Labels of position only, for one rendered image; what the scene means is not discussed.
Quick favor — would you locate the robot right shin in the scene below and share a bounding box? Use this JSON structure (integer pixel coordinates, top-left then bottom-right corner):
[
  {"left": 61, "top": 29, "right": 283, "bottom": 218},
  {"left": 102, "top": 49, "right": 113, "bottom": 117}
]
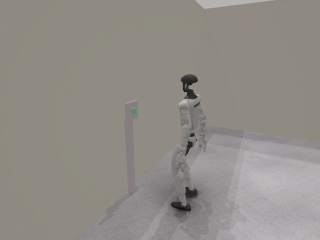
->
[{"left": 179, "top": 165, "right": 194, "bottom": 191}]

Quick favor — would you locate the robot left thigh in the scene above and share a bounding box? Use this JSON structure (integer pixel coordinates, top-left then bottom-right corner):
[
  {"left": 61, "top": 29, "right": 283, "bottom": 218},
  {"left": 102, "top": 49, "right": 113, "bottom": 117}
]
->
[{"left": 171, "top": 142, "right": 190, "bottom": 181}]

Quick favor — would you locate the panel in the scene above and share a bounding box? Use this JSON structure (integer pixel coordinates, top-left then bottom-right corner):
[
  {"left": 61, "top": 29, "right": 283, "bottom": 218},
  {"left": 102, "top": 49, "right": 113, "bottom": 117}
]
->
[{"left": 124, "top": 100, "right": 139, "bottom": 194}]

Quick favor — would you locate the button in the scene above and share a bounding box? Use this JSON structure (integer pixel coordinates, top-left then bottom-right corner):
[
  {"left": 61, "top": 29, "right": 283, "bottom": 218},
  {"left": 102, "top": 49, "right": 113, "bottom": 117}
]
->
[{"left": 131, "top": 107, "right": 136, "bottom": 115}]

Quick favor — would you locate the robot right hand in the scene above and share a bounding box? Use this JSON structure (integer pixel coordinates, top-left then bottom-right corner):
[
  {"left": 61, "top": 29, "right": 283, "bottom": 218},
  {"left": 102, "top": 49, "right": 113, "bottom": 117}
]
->
[{"left": 198, "top": 137, "right": 207, "bottom": 153}]

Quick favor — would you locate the robot left hand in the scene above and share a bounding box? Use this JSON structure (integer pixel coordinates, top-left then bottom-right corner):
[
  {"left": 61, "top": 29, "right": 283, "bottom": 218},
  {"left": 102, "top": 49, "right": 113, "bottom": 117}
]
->
[{"left": 175, "top": 153, "right": 186, "bottom": 172}]

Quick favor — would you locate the right robot upper arm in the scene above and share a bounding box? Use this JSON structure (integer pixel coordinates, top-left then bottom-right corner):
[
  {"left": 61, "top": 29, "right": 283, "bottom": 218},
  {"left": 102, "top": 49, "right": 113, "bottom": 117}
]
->
[{"left": 196, "top": 94, "right": 206, "bottom": 121}]

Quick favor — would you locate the robot right forearm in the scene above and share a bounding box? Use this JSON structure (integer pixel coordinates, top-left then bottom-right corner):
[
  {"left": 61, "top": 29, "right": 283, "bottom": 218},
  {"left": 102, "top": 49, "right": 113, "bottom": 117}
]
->
[{"left": 199, "top": 118, "right": 207, "bottom": 138}]

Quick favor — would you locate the left robot upper arm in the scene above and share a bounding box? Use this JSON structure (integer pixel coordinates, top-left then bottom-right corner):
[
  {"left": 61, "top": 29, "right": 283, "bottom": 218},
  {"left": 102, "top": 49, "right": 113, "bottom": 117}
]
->
[{"left": 178, "top": 99, "right": 192, "bottom": 131}]

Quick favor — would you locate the robot left forearm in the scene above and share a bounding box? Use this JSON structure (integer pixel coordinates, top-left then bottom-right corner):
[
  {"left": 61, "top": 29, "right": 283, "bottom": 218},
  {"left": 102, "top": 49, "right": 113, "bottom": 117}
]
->
[{"left": 179, "top": 125, "right": 191, "bottom": 155}]

